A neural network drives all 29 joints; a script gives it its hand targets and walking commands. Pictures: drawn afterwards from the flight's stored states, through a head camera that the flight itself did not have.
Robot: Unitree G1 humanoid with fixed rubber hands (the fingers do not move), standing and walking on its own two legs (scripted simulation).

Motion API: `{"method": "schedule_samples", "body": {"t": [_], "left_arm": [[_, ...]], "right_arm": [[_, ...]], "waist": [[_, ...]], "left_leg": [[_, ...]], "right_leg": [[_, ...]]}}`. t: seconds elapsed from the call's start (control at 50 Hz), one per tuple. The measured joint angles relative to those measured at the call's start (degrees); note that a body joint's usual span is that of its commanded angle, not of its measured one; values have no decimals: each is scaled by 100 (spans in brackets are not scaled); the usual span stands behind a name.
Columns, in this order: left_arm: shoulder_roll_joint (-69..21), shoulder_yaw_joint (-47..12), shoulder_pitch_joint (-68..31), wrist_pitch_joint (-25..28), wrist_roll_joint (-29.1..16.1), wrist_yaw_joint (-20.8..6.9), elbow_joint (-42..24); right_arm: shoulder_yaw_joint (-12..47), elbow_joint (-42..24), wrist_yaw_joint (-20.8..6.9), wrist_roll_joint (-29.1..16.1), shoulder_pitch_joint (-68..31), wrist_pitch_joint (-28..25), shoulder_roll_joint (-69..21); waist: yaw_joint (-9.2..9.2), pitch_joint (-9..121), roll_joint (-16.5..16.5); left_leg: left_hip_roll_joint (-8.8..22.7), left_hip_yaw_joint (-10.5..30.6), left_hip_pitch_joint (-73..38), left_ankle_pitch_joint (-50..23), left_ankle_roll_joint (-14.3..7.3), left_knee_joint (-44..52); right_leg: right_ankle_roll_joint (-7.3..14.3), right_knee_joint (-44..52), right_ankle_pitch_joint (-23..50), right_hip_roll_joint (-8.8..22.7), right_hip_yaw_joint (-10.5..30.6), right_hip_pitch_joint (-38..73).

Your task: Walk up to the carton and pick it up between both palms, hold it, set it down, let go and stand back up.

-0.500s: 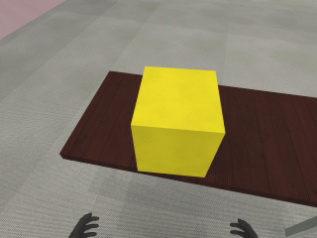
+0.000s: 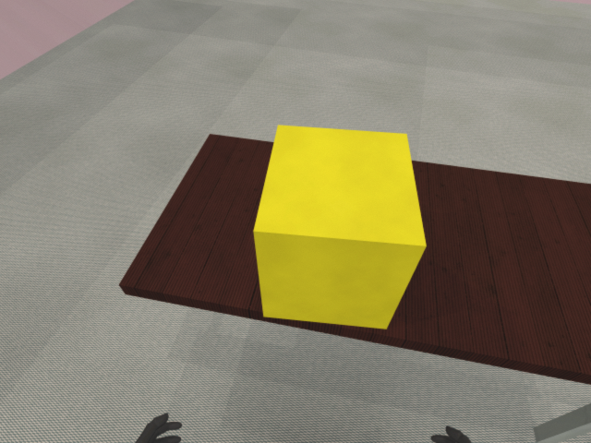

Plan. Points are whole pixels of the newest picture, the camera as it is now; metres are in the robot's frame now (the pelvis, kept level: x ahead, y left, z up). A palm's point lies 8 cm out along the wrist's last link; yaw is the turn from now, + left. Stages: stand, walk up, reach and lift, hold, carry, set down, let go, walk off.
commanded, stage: stand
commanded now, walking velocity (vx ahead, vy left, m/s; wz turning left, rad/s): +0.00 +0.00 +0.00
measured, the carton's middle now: (332, 228) +0.51 -0.05 -0.05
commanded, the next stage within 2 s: walk up in 0.92 s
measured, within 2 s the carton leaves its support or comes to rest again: neither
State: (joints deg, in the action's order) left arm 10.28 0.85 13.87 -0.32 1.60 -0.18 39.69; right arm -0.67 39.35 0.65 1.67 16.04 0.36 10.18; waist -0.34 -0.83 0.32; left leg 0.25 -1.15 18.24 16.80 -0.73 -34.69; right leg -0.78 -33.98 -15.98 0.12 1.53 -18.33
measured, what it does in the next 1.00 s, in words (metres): stands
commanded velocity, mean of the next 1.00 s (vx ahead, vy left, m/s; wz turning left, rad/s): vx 0.00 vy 0.00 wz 0.00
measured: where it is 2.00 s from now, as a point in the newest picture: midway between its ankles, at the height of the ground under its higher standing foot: outside the picture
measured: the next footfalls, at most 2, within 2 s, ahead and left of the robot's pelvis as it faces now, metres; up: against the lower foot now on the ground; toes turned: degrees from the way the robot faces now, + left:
left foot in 1.60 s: +0.17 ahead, +0.09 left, +0.00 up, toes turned -7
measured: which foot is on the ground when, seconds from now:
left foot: down 0.00-1.00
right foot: down 0.00-1.00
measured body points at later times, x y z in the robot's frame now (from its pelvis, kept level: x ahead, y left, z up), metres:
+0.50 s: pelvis +0.01 +0.00 +0.00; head +0.02 +0.00 +0.45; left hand +0.12 +0.23 -0.12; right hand +0.10 -0.24 -0.12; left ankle +0.02 +0.11 -0.73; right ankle +0.02 -0.13 -0.73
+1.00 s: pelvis +0.01 +0.00 +0.01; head +0.03 +0.00 +0.46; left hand +0.08 +0.23 -0.13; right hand +0.06 -0.25 -0.13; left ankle +0.02 +0.11 -0.73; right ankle +0.02 -0.13 -0.73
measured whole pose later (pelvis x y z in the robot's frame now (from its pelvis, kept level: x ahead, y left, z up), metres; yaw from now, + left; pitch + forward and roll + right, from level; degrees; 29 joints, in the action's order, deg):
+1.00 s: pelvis +0.01 +0.00 +0.01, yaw +0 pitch +0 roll +0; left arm 10.1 1.3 16.0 0.3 1.2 1.3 50.2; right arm -1.9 50.2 1.3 0.9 17.1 -0.1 10.9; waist 0.2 -1.7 0.2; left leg 0.4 -1.4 14.3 14.9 -0.4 -28.9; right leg -0.5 -28.5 -14.2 -0.1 1.8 -14.6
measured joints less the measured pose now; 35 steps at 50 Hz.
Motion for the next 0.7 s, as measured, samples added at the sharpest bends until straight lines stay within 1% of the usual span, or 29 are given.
{"method": "schedule_samples", "body": {"t": [0.16, 0.52, 0.7], "left_arm": [[4, 19, 205, 17, -6, 45, 183], [39, 74, 55, 37, -10, 93, 349], [-41, 59, 75, 1, -37, 111, 547]], "right_arm": [[-28, 68, 6, 0, -68, -25, 9], [-66, 416, 29, -28, 31, -51, 0], [-82, 578, 39, -13, 19, -48, 34]], "waist": [[-18, 12, -14], [81, 33, -11], [29, 13, -11]], "left_leg": [[7, -16, -51, -12, 1, 55], [2, -30, -136, -45, -6, 199], [-18, -37, -247, -87, -6, 321]], "right_leg": [[0, 55, 17, -6, 16, 44], [0, 181, 45, -2, 30, 117], [-3, 259, 64, 17, 38, 207]]}}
